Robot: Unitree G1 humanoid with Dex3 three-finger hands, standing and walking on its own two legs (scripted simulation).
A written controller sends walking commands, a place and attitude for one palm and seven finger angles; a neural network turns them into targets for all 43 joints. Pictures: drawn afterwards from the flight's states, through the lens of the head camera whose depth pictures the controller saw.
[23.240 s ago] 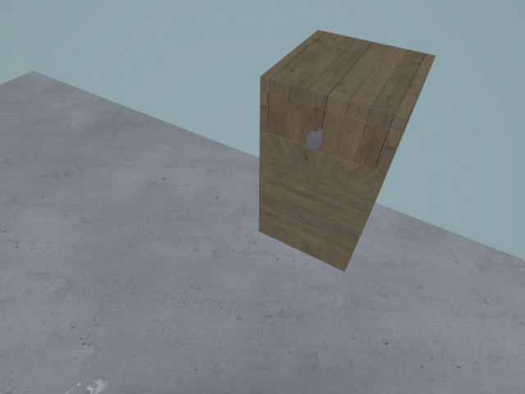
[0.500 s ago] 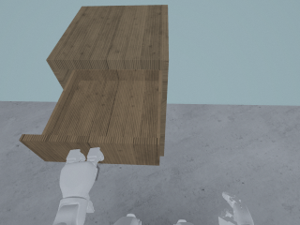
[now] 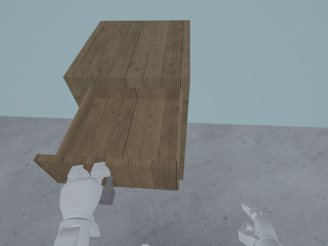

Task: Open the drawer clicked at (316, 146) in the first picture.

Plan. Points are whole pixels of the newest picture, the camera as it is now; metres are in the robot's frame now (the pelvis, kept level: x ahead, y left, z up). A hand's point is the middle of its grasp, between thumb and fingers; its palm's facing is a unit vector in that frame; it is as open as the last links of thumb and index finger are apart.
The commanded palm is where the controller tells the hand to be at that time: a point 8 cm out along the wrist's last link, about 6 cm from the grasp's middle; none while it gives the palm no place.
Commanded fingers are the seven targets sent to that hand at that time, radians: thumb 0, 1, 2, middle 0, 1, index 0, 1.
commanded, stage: lift the hand off the handle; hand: left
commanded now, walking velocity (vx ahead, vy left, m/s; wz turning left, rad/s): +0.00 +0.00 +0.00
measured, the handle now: (107, 189) +0.27 +0.19 -0.05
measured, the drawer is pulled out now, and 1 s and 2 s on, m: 0.30 0.30 0.30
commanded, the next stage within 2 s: draw the hand back to the body in 1.58 s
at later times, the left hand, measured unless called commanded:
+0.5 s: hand (90, 193) +0.23 +0.20 +0.02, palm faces +0.05 -0.12 -0.99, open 13.8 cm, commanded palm +0.20 +0.20 +0.08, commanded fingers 0.00 -0.50 0.30 -0.30 -1.20 -0.30 -1.20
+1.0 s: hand (86, 186) +0.24 +0.20 +0.06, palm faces +0.05 -0.13 -0.99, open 13.8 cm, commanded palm +0.21 +0.20 +0.12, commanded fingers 0.00 -0.50 0.30 -0.30 -1.20 -0.30 -1.20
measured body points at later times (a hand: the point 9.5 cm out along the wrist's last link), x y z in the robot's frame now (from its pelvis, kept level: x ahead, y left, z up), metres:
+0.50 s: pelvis +0.00 +0.00 +0.01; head +0.03 -0.03 +0.46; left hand +0.23 +0.20 +0.07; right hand +0.20 -0.22 -0.09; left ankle +0.01 +0.10 -0.69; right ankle -0.01 -0.09 -0.69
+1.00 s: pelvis +0.01 -0.01 +0.03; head +0.02 -0.04 +0.47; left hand +0.23 +0.20 +0.11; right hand +0.22 -0.22 -0.07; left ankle +0.01 +0.10 -0.69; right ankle -0.01 -0.09 -0.69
